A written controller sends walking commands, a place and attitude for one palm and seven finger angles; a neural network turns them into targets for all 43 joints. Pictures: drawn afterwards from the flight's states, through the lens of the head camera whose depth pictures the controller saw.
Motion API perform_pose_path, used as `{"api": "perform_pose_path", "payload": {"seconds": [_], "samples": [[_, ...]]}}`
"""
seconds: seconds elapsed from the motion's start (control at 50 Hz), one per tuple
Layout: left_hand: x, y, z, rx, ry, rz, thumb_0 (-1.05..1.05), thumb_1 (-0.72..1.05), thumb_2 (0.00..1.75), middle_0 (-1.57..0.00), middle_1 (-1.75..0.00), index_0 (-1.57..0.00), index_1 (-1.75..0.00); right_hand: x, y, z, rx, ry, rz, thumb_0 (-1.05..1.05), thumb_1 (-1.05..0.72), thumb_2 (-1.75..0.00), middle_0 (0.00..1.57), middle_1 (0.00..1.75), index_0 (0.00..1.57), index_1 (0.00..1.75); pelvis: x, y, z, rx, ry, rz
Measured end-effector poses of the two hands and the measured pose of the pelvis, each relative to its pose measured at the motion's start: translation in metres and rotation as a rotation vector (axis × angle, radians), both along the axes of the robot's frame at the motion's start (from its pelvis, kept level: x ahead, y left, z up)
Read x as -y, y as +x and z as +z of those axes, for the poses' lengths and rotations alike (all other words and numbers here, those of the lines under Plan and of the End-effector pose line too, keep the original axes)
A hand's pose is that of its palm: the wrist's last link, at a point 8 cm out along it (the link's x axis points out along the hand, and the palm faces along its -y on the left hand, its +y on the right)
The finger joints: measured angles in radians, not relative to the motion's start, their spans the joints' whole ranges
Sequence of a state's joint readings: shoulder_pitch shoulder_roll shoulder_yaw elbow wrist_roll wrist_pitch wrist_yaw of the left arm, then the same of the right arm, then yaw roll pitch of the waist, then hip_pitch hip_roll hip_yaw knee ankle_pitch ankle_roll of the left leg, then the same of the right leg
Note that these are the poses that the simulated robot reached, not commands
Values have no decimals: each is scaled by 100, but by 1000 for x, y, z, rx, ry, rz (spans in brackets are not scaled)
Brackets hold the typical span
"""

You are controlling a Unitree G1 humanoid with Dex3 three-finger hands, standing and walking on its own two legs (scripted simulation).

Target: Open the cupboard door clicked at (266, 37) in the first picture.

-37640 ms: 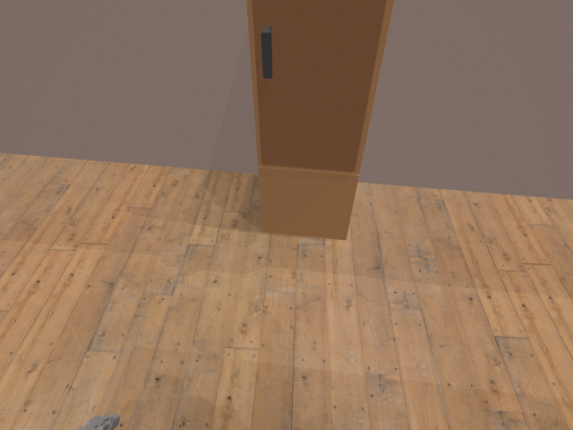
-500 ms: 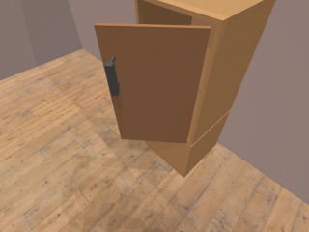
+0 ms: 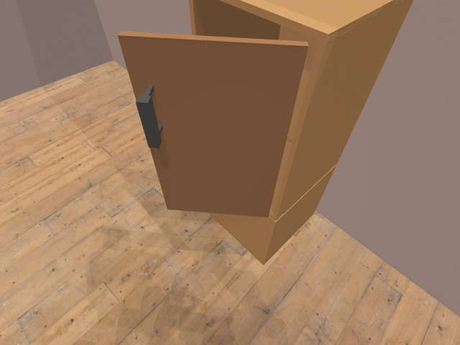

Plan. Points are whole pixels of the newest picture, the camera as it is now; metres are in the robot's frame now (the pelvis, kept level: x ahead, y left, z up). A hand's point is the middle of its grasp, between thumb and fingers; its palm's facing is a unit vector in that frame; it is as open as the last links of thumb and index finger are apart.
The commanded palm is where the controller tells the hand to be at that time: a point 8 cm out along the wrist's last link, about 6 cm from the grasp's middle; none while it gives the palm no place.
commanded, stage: look again from close up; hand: left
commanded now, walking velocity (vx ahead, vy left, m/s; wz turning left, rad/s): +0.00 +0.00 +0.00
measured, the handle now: (152, 116) +0.55 +0.21 +0.08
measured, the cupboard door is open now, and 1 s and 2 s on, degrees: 41 41 41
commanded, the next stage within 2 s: raise the hand with hooked fingers in 0.20 s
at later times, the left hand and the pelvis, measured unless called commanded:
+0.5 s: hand (117, 286) +0.21 +0.21 -0.01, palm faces +0.25 -0.96 -0.13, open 7.6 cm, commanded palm +0.13 +0.25 -0.05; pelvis +0.01 -0.01 -0.01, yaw +2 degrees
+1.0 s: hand (113, 292) +0.20 +0.21 +0.00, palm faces -0.11 -0.99 -0.06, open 10.2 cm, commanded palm +0.16 +0.27 +0.01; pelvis -0.04 -0.01 -0.05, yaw +1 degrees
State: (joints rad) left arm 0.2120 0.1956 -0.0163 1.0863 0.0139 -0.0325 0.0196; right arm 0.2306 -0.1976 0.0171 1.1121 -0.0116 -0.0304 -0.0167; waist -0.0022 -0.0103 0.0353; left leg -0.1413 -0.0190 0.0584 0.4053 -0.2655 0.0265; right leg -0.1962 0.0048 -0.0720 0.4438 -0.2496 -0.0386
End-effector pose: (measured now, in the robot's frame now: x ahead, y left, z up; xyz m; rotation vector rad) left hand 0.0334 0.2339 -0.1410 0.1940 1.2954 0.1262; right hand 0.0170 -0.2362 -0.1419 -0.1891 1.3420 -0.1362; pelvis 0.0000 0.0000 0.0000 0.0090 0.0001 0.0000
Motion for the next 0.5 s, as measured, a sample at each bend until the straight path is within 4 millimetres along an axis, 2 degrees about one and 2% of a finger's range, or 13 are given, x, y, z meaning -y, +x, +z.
{"api": "perform_pose_path", "payload": {"seconds": [0.16, 0.32, 0.36, 0.42, 0.46, 0.5], "samples": [[1, 30, 3, 48, 11, -4, 0, 91, 90, -20, -30, -20, -30, 2, 29, 0, 39, 0, 10, 0, -90, -90, 20, 30, 20, 30, 5, 13, 0, 0, 0, 1], [-2, 33, 4, 44, 35, 11, 0, 91, 90, -20, -30, -20, -30, 8, 43, 0, 47, -5, 15, 0, -90, -90, 20, 30, 20, 30, 7, 20, 0, -5, -4, 4], [-7, 55, 25, 218, 27, 108, 1, 91, 90, -20, -30, -20, -30, 10, 54, 6, 144, -19, 16, 0, -90, -90, 21, 30, 20, 30, 7, 20, -2, -9, -5, -3], [-16, 100, 82, 594, 70, 142, 1, 89, 89, -20, -32, -20, -32, 13, 78, 15, 342, -33, 32, 1, -90, -90, 21, 30, 20, 30, 5, 18, -4, -20, 5, 20], [-17, 127, 118, 810, 63, 125, 1, 87, 88, -20, -33, -20, -33, 15, 97, 21, 456, -31, 44, 1, -90, -90, 21, 30, 20, 30, 5, 13, -7, -39, 5, 33], [-18, 145, 143, 995, 44, 72, 1, 84, 87, -21, -35, -20, -35, 18, 116, 27, 558, -32, 57, 1, -90, -90, 21, 30, 20, 30, 6, 6, -13, -69, 5, 31]]}}
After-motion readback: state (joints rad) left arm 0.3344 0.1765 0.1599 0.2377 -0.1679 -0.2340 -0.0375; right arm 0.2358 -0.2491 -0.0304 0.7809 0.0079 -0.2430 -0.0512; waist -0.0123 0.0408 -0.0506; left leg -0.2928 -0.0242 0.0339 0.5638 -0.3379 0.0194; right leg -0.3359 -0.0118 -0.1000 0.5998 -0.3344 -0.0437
